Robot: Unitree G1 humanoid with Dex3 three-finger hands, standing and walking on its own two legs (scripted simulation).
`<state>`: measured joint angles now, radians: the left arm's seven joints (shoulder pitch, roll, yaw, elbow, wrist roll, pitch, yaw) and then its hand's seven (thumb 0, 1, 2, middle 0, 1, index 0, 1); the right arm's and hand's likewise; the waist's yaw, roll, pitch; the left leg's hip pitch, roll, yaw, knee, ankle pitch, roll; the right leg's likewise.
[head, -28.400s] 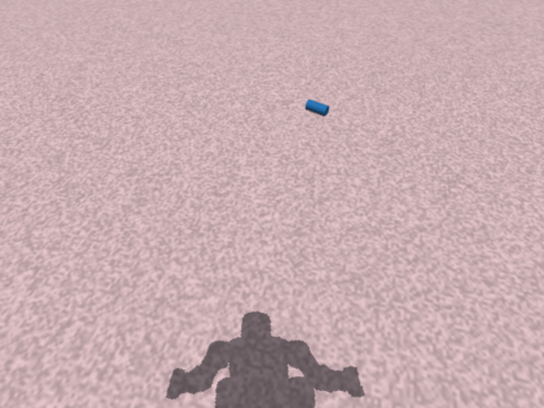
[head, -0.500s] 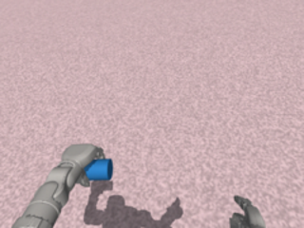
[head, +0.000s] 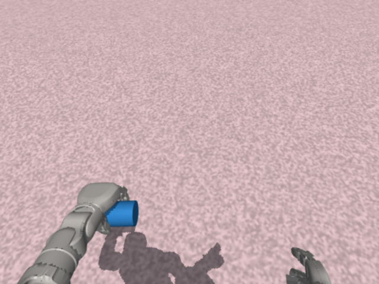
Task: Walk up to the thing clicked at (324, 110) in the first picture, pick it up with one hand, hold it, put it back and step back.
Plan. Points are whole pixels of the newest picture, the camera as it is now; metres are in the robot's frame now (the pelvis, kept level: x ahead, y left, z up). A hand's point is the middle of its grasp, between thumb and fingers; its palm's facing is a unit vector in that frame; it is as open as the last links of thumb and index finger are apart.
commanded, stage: crouch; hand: left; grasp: from above
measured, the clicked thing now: (108, 213) +0.30 +0.22 -0.09
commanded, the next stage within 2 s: lower in 1.94 s
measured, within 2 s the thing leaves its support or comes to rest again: neither
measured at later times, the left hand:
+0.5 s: hand (133, 216) +0.37 +0.21 -0.30, palm faces -0.41 +0.08 -0.91, open 9.0 cm
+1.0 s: hand (145, 221) +0.43 +0.20 -0.49, palm faces -0.44 +0.04 -0.90, open 9.0 cm
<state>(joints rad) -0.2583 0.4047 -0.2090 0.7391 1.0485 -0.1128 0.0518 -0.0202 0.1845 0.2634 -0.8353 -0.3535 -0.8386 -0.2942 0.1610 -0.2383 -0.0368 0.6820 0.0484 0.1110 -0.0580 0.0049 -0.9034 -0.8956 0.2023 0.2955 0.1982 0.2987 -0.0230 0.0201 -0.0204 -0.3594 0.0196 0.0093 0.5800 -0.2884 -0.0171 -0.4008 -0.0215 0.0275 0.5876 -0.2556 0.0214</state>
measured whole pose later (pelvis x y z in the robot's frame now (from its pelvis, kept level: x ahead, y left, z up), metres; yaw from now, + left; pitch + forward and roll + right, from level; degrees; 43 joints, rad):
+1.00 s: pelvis -0.06 +0.00 -0.33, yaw -1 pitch +40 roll -4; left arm -0.99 0.55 -0.04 1.35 1.24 -0.09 0.34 -0.02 0.18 0.27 -0.83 -0.36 -0.83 -0.30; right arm 0.17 -0.23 -0.01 0.71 -0.10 -0.03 0.06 0.00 -0.91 -0.90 0.20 0.30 0.20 0.30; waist -0.25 0.03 -0.16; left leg -2.07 -0.01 -0.09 2.07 -0.70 -0.03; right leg -2.07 -0.02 -0.01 2.01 -0.64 0.04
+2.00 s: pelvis -0.08 +0.01 -0.42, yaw -4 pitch +36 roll -8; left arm -1.17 0.72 -0.03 1.55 1.28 -0.14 0.35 -0.01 0.14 0.35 -0.81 -0.44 -0.81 -0.39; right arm 0.19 -0.26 0.12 0.70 -0.14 -0.02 0.12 0.00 -0.92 -0.90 0.20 0.30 0.20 0.30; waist -0.36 0.00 -0.04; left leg -2.31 -0.02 -0.14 2.38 -0.71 -0.03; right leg -2.29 0.00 -0.04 2.27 -0.62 0.06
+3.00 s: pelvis -0.07 +0.02 -0.45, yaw -9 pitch +34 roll -12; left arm -1.20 0.87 0.01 1.64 1.34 -0.16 0.46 -0.01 0.15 0.33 -0.79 -0.47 -0.79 -0.42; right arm 0.19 -0.31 0.23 0.63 -0.20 -0.11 0.17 0.00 -0.91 -0.89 0.20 0.30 0.20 0.30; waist -0.44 -0.07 0.10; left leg -2.36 -0.03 -0.21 2.49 -0.74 -0.03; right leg -2.31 0.02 -0.09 2.32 -0.62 0.06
